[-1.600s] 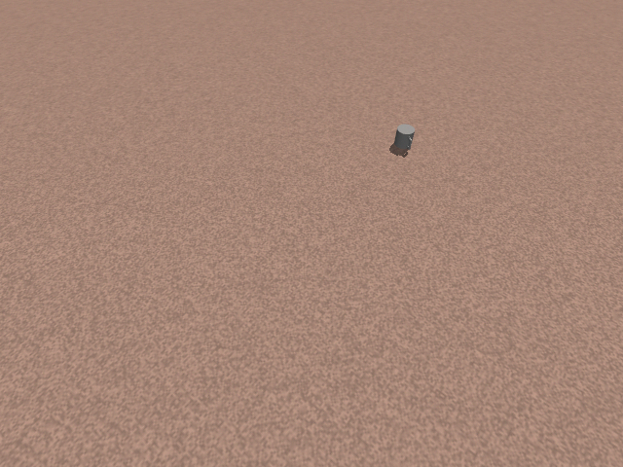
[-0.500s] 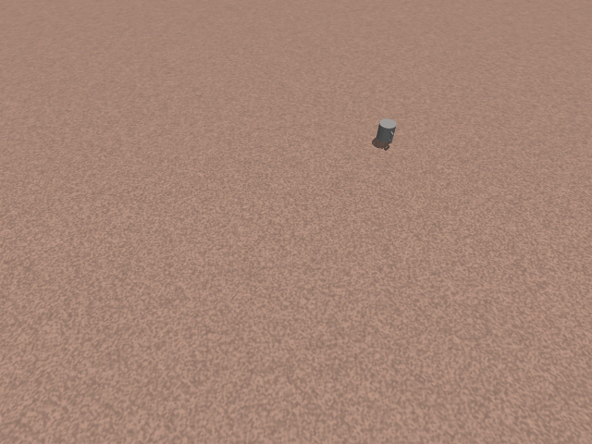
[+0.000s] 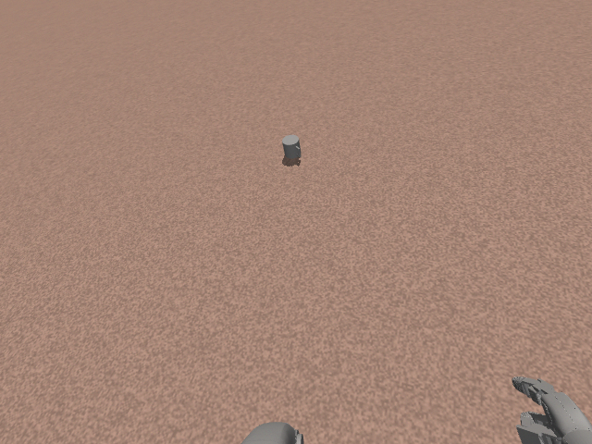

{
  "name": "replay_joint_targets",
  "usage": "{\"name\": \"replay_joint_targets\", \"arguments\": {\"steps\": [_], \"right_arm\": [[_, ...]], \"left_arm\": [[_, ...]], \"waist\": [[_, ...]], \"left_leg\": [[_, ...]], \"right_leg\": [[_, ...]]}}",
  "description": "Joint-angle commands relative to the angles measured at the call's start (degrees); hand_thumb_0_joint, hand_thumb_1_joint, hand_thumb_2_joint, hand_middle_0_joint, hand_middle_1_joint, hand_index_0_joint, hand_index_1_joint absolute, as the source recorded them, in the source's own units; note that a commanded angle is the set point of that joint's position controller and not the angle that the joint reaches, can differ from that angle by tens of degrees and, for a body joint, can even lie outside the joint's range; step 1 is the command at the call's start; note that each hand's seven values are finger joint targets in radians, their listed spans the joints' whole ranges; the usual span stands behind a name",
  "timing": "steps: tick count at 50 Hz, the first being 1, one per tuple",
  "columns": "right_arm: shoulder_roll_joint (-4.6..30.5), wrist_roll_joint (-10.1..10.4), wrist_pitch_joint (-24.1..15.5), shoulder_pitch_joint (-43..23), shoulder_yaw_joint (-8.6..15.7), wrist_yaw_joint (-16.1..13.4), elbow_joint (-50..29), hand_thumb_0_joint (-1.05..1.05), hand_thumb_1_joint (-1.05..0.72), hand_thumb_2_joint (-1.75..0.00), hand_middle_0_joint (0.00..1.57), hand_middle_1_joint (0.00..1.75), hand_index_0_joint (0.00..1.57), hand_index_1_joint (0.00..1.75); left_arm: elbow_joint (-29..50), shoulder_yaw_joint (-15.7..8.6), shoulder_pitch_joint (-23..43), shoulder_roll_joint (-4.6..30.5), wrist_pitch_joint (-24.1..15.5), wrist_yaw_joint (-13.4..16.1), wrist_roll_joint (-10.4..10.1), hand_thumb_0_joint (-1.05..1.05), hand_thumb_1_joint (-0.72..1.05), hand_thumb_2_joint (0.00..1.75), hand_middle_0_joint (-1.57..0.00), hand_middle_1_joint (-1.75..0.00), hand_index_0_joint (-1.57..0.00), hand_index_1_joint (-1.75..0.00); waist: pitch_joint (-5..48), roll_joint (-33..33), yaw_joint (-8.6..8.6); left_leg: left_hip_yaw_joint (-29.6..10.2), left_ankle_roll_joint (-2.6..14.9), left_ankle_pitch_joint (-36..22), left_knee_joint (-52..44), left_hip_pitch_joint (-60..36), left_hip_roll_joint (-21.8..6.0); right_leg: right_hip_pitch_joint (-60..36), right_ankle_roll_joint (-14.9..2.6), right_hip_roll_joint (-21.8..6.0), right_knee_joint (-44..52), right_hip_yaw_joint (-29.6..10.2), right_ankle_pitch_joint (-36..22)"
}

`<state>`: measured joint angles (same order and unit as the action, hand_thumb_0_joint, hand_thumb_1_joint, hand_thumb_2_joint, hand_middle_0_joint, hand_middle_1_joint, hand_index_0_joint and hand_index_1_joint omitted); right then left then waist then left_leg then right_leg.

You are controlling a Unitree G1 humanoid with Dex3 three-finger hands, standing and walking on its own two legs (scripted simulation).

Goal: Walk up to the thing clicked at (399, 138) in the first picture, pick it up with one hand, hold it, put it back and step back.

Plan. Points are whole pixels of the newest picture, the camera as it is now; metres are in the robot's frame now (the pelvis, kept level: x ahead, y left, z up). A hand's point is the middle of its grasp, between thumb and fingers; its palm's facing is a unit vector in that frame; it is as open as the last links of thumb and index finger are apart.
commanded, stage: walk up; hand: left
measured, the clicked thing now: (293, 148) +1.65 +0.20 -0.71
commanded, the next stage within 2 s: none
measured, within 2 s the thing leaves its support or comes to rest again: neither
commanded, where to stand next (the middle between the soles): +1.33 +0.54 m, yaw -79 degrees
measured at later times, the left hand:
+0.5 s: hand (161, 240) +0.53 +0.36 -0.10, palm faces -0.41 -0.77 -0.49, open 7.4 cm
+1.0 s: hand (181, 173) +0.79 +0.40 -0.12, palm faces -0.54 -0.64 -0.55, open 7.4 cm
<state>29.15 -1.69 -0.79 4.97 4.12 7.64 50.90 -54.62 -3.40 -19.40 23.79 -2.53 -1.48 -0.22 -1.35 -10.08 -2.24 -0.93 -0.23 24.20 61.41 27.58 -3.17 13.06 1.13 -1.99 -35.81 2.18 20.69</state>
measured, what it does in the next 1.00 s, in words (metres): walks ahead, turning right: left foot, then right foot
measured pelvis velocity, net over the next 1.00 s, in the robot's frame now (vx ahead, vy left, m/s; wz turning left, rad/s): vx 0.58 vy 0.17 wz -0.63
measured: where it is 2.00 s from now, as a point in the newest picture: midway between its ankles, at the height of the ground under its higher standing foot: (253, 243)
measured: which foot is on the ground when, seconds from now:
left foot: up 0.00-0.20, down 0.22-0.68, up 0.70-1.00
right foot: down 0.00-0.24, up 0.26-0.64, down 0.66-1.00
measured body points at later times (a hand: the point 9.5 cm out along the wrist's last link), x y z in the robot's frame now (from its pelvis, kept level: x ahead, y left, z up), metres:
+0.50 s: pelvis +0.29 +0.13 +0.02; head +0.31 +0.11 +0.46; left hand +0.55 +0.40 -0.07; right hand +0.17 -0.19 -0.09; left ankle +0.29 +0.21 -0.72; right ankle +0.32 +0.00 -0.66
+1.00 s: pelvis +0.58 +0.17 -0.02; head +0.59 +0.13 +0.43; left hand +0.82 +0.43 -0.09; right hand +0.53 -0.19 -0.11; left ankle +0.78 +0.25 -0.69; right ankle +0.45 +0.01 -0.72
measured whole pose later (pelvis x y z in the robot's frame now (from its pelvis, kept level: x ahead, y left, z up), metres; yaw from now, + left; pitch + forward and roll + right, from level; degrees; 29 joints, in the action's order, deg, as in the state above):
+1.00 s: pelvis +0.58 +0.17 -0.02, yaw -36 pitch -1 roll -3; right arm 28.5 -2.8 3.3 7.4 5.5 7.7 36.8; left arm -47.3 -1.1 -21.9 24.0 -5.1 3.6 1.5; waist -3.9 -8.2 -0.1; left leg -5.0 -0.1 14.3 53.8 36.3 -8.2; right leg 17.7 2.7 -4.9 -41.4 -3.8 23.8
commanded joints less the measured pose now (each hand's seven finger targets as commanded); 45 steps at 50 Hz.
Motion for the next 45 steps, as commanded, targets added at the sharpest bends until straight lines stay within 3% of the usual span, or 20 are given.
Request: {"name": "replay_joint_targets", "arguments": {"steps": [1,7,10,11,12,13,14,15,18,24,28,30,32,33,34,35,36,40,42,45], "right_arm": [[10.3,-0.6,-1.5,-4.2,3.1,1.4,-8.1,0.00,-0.90,-0.90,0.20,0.30,0.20,0.30],[7.9,-0.8,-1.0,-4.6,3.2,2.3,-11.0,0.00,-0.90,-0.90,0.20,0.30,0.20,0.30],[9.4,-0.6,-0.8,14.0,5.8,0.9,-6.2,0.00,-0.90,-0.90,0.20,0.30,0.20,0.30],[13.7,-1.1,-1.1,24.7,7.6,-0.3,-3.6,0.00,-0.90,-0.90,0.20,0.30,0.20,0.30],[16.8,-1.3,-1.6,27.0,8.2,-1.7,-4.2,0.00,-0.90,-0.90,0.20,0.30,0.20,0.30],[20.6,1.2,-2.0,13.5,8.3,-2.6,-7.8,0.00,-0.90,-0.90,0.20,0.30,0.20,0.30],[18.4,1.9,-2.1,4.7,8.1,-2.8,-10.2,0.00,-0.90,-0.90,0.20,0.30,0.20,0.30],[14.7,1.1,-2.1,0.9,6.9,-2.9,-12.0,0.00,-0.90,-0.90,0.20,0.30,0.20,0.30],[8.5,-0.5,-2.4,3.3,5.0,-2.6,-10.6,0.00,-0.90,-0.90,0.20,0.30,0.20,0.30],[9.7,-0.4,-2.3,9.3,5.1,-2.3,-11.2,0.00,-0.90,-0.90,0.20,0.30,0.20,0.30],[8.5,-1.5,-1.3,10.5,5.1,-2.1,-12.9,0.00,-0.90,-0.90,0.20,0.30,0.20,0.30],[8.6,-1.4,-1.1,9.1,5.2,-2.6,-14.3,0.00,-0.90,-0.90,0.20,0.30,0.20,0.30],[9.4,-1.5,-0.7,6.4,5.6,-3.4,-16.2,0.00,-0.90,-0.90,0.20,0.30,0.20,0.30],[7.2,-1.5,-0.5,7.6,4.6,-3.7,-17.0,0.00,-0.90,-0.90,0.20,0.30,0.20,0.30],[3.2,-1.5,-0.4,11.6,2.8,-3.9,-17.6,0.00,-0.90,-0.90,0.20,0.30,0.20,0.30],[9.6,-0.8,0.5,12.3,4.5,-3.8,-17.9,0.00,-0.90,-0.90,0.20,0.30,0.20,0.30],[11.4,-0.9,0.7,9.3,5.0,-3.9,-17.5,0.00,-0.90,-0.90,0.20,0.30,0.20,0.30],[8.6,-1.2,1.6,10.5,4.0,-2.2,-16.1,0.00,-0.90,-0.90,0.20,0.30,0.20,0.30],[8.1,-1.4,2.2,10.9,4.3,-1.3,-16.1,0.00,-0.90,-0.90,0.20,0.30,0.20,0.30],[8.0,-1.1,2.9,6.3,4.5,-0.3,-17.6,0.00,-0.90,-0.90,0.20,0.30,0.20,0.30]], "left_arm": [[5.6,-4.5,5.5,20.0,-3.8,2.2,-0.8,0.00,0.90,0.90,-0.20,-0.30,-0.20,-0.30],[6.8,-4.9,5.8,21.0,-5.1,2.9,0.1,0.00,0.90,0.90,-0.20,-0.30,-0.20,-0.30],[8.2,-4.4,10.8,20.2,-4.1,3.4,0.9,0.00,0.90,0.90,-0.20,-0.30,-0.20,-0.30],[8.9,-3.1,9.6,16.0,-4.0,3.8,1.4,0.00,0.90,0.90,-0.20,-0.30,-0.20,-0.30],[9.8,-0.7,7.3,8.7,-3.9,4.0,1.0,0.00,0.90,0.90,-0.20,-0.30,-0.20,-0.30],[9.2,-0.5,-0.7,10.3,-3.8,4.7,-0.4,0.00,0.90,0.90,-0.20,-0.30,-0.20,-0.30],[6.5,-0.8,-1.7,13.1,-3.6,4.6,-0.1,0.00,0.90,0.90,-0.20,-0.30,-0.20,-0.30],[4.4,-1.8,-1.7,16.3,-3.2,3.8,-0.7,0.00,0.90,0.90,-0.20,-0.30,-0.20,-0.30],[2.0,-3.5,-0.1,17.9,-1.6,2.0,-1.6,0.00,0.90,0.90,-0.20,-0.30,-0.20,-0.30],[7.3,-2.7,10.5,14.9,-0.7,0.7,-1.3,0.00,0.90,0.90,-0.20,-0.30,-0.20,-0.30],[8.9,-2.7,14.5,13.5,-0.7,0.7,-1.6,0.00,0.90,0.90,-0.20,-0.30,-0.20,-0.30],[8.7,-3.0,9.5,13.4,-0.8,1.1,-1.9,0.00,0.90,0.90,-0.20,-0.30,-0.20,-0.30],[5.1,-4.7,-6.9,15.4,-0.4,2.7,-1.5,0.00,0.90,0.90,-0.20,-0.30,-0.20,-0.30],[3.7,-6.2,-15.1,18.7,-0.6,4.0,-0.8,0.00,0.90,0.90,-0.20,-0.30,-0.20,-0.30],[5.7,-7.3,-14.2,22.1,-0.6,5.6,-0.2,0.00,0.90,0.90,-0.20,-0.30,-0.20,-0.30],[9.4,-6.8,-7.6,23.7,-0.6,6.5,-1.2,0.00,0.90,0.90,-0.20,-0.30,-0.20,-0.30],[11.6,-6.3,-4.2,23.1,-0.7,7.3,-2.3,0.00,0.90,0.90,-0.20,-0.30,-0.20,-0.30],[13.3,-4.7,5.3,19.4,-3.7,7.2,-0.8,0.00,0.90,0.90,-0.20,-0.30,-0.20,-0.30],[12.9,-4.7,3.1,20.0,-4.8,6.7,0.0,0.00,0.90,0.90,-0.20,-0.30,-0.20,-0.30],[12.5,-5.3,1.9,22.1,-5.4,6.9,1.0,0.00,0.90,0.90,-0.20,-0.30,-0.20,-0.30]], "waist": [[-4.8,18.6,3.38],[-1.5,15.4,5.53],[4.7,12.6,14.85],[9.3,0.0,19.92],[7.7,-16.6,18.90],[7.3,-19.1,9.21],[3.9,-10.2,5.42],[2.9,-3.3,4.07],[2.9,-2.0,4.50],[-1.2,2.3,7.88],[-2.0,7.5,8.52],[1.1,7.8,4.97],[8.6,10.9,-3.72],[10.4,18.5,-8.01],[10.1,25.4,-4.89],[12.7,16.1,-2.35],[8.9,7.5,-1.12],[-0.7,10.4,7.33],[0.6,13.5,6.87],[1.9,17.9,5.43]], "left_leg": [[-2.7,-0.78,-10.5,-7.0,7.5,-3.0],[-0.3,-0.86,-17.1,-20.5,-6.4,-2.9],[0.8,0.84,-13.1,-24.1,-28.7,-1.1],[-3.7,1.68,-2.7,-28.0,-39.6,-1.3],[-21.9,1.11,14.9,-38.7,-39.3,-13.2],[-45.2,3.25,27.1,-56.6,-31.1,-20.2],[-43.5,4.14,31.9,-58.9,-21.6,-20.8],[-33.0,4.75,25.3,-54.0,-17.6,-19.2],[-11.3,6.37,9.7,-47.9,-16.0,-10.6],[-4.8,9.44,-1.6,-50.6,-23.8,-14.4],[5.7,3.99,-17.3,-48.0,-20.6,-9.5],[8.6,2.32,-35.5,-37.3,-17.8,-9.0],[12.5,-0.98,-51.5,-14.1,-12.2,-4.9],[10.1,-2.49,-28.4,3.3,1.5,-1.4],[5.0,-3.69,11.7,15.2,18.5,2.9],[-8.8,-4.52,9.2,23.3,22.6,1.6],[-10.8,-3.86,5.0,23.1,21.4,-2.0],[-6.5,-0.84,-3.2,4.6,8.8,-3.6],[-3.0,-0.87,-5.5,0.4,4.7,-2.7],[-1.2,-0.73,-8.9,-3.7,3.6,-3.7]], "right_leg": [[2.4,-10.32,-10.1,26.7,-20.4,11.6],[6.8,-9.62,-7.8,21.3,-12.3,-5.6],[13.4,-7.61,-8.0,0.0,-11.6,-14.7],[21.5,-5.56,-2.7,-21.5,-7.6,-11.7],[32.2,-5.53,4.4,-38.5,-5.9,13.9],[34.7,-7.33,5.3,-47.9,-8.1,12.3],[30.4,-7.03,-0.2,-48.1,-9.5,4.5],[28.0,-5.75,-3.3,-43.1,-7.4,-1.2],[22.5,-2.34,-5.0,-31.6,-3.1,-5.8],[25.6,-1.58,-6.2,-13.5,-0.3,-7.5],[16.7,-2.36,-2.5,-5.7,6.8,-12.9],[4.2,-3.55,-0.5,-2.4,8.2,-11.7],[-15.0,-5.25,2.7,4.0,10.1,-11.2],[-27.1,-7.60,-2.9,7.8,-0.2,-7.4],[-33.6,-12.73,-19.1,7.5,-24.9,-3.0],[-28.1,-21.25,-27.0,14.5,-46.5,5.0],[-21.7,-21.21,-25.9,17.3,-42.7,8.2],[2.9,-12.24,-12.1,13.6,-15.3,-18.2],[7.7,-12.03,-10.3,11.1,-11.8,-24.1],[10.4,-12.42,-9.8,11.0,-11.8,-15.3]]}}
